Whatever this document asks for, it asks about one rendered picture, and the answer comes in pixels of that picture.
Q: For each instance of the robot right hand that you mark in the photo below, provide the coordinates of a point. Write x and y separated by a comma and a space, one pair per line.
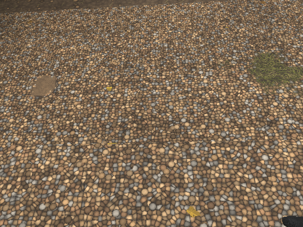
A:
292, 221

